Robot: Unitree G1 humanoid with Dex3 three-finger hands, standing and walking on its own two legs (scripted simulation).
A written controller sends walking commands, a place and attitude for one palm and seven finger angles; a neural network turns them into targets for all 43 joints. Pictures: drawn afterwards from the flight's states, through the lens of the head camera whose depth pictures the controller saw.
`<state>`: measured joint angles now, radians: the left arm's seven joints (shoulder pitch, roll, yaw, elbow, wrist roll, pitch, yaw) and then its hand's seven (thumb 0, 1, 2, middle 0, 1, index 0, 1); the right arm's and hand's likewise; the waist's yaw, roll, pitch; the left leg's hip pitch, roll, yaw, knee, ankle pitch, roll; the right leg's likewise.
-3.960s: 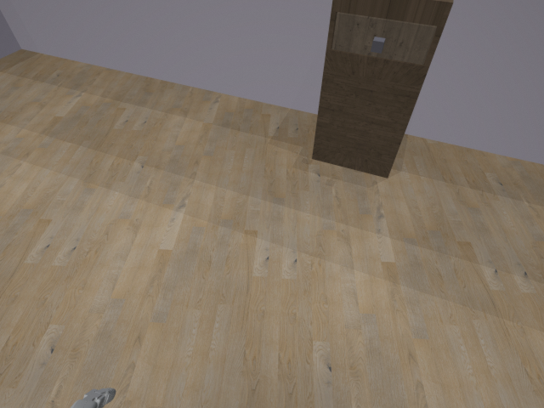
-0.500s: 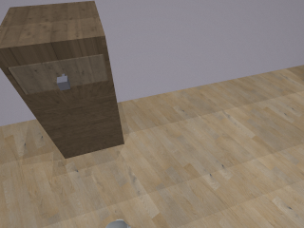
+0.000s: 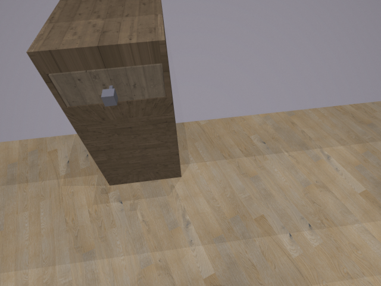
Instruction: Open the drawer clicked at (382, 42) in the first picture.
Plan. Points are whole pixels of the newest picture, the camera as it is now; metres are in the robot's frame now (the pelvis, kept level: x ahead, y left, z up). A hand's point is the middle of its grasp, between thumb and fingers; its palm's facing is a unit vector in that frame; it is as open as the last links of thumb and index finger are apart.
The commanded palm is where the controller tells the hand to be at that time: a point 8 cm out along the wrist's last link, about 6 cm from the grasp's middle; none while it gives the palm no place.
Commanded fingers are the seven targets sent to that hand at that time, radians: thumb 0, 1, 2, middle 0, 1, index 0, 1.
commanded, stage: turn to face it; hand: left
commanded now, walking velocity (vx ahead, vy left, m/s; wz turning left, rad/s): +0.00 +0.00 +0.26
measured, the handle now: (110, 93) +0.73 +0.33 -0.05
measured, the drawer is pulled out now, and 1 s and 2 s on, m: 0.00 0.00 0.00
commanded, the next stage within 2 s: take the last steps up to it in 0.08 s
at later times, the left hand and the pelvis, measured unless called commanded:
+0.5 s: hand out of the picture -0.08 +0.17 -0.17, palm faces +0.27 -0.94 -0.19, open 7.4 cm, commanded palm none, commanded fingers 0.00 0.90 0.90 -0.20 -0.30 -0.20 -0.30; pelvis +0.01 +0.00 +0.00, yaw +10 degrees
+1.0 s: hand (129, 259) +0.20 +0.18 -0.15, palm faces +0.21 -0.95 -0.21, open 7.3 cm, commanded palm none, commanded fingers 0.00 0.90 0.90 -0.20 -0.30 -0.20 -0.30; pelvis +0.16 -0.02 +0.00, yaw +11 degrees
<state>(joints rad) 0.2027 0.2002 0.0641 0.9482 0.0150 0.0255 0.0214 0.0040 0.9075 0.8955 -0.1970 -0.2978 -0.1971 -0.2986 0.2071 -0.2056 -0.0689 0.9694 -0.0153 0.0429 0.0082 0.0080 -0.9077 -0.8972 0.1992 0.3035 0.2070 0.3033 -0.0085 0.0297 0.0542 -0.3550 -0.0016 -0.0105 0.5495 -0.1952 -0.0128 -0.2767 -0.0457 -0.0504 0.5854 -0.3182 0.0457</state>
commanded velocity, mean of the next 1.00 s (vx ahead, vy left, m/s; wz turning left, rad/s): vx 0.22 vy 0.01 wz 0.06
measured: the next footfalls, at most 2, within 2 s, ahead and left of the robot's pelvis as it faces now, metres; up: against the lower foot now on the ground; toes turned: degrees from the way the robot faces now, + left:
left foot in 0.48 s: +0.00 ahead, +0.12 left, +0.00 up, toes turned +16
right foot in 0.86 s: +0.26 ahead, -0.08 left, +0.00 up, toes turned +1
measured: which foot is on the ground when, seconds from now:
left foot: down 0.00-0.00, up 0.02-0.46, down 0.48-0.88, up 0.90-1.00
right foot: down 0.00-0.48, up 0.50-0.84, down 0.86-1.00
